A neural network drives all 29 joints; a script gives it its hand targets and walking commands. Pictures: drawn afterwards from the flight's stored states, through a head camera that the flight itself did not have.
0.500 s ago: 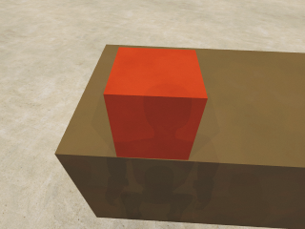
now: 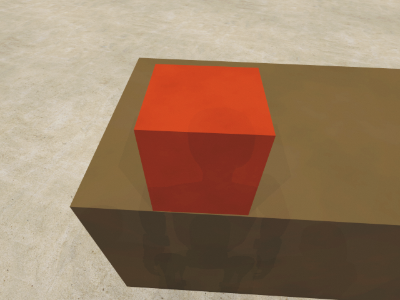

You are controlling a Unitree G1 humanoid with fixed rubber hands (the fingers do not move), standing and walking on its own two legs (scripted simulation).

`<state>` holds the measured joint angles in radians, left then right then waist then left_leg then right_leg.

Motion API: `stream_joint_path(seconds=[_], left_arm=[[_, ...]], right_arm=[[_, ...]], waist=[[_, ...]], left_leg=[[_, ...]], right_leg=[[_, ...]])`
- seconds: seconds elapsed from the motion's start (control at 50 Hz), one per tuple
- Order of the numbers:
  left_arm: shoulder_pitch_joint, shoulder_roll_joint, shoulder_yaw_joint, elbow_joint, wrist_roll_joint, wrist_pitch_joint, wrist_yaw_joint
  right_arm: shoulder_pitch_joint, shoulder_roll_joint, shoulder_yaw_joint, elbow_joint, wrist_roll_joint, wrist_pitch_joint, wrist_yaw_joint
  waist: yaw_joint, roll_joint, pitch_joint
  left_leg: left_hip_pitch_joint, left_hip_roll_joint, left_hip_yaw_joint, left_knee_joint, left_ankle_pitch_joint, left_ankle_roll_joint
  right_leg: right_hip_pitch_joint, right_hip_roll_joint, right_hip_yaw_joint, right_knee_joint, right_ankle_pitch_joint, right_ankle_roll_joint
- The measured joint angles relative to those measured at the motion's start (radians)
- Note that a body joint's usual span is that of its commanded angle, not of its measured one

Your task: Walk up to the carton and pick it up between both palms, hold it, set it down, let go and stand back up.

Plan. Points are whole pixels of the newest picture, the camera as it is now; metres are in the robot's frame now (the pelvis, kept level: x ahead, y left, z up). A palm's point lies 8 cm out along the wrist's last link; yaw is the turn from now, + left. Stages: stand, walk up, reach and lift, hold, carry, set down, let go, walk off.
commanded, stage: stand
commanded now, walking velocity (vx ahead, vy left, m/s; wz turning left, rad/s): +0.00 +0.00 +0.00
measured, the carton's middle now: (203, 142) +0.46 -0.01 +0.07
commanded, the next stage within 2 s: reach and lift in 0.70 s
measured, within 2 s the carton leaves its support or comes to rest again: neither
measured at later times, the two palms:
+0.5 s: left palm out of the picture -0.03 +0.20 -0.15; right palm out of the picture -0.02 -0.20 -0.15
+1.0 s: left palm (101, 275) +0.22 +0.22 -0.12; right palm (305, 292) +0.19 -0.23 -0.13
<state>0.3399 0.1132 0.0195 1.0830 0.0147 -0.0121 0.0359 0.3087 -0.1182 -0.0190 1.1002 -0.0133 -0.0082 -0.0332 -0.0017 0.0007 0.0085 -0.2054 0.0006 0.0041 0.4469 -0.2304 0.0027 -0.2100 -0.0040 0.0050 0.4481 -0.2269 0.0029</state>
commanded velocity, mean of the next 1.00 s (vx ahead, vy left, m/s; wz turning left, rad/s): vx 0.00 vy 0.00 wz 0.00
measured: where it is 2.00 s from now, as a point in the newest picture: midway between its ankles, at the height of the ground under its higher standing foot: outside the picture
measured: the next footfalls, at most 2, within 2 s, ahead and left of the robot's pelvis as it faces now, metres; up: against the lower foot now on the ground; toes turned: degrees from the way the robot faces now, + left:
none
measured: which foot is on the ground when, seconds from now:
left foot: down 0.00-1.00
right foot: down 0.00-1.00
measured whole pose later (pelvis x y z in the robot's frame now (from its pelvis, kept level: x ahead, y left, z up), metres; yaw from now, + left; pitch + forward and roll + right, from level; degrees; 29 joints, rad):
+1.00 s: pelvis -0.03 -0.01 -0.03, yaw +2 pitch +14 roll +1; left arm -0.36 0.26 0.05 0.86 -0.08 0.55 0.01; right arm -0.23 -0.18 -0.06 0.93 0.09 0.34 0.00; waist -0.03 -0.07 -0.13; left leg -0.68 0.01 0.00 0.70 -0.26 -0.02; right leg -0.69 -0.03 -0.03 0.73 -0.28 -0.01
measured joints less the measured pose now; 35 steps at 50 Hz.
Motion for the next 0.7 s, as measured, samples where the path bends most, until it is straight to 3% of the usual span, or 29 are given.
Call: stream_joint_path(seconds=[0.7], left_arm=[[-0.005,-0.010,-0.013,0.060,-0.003,0.004,0.005]], right_arm=[[0.017,0.014,0.012,0.048,0.002,0.001,-0.007]], waist=[[0.001,0.000,0.018]], left_leg=[[0.020,0.000,0.002,-0.011,-0.002,0.000]], right_leg=[[0.019,0.000,0.002,-0.010,-0.001,0.001]])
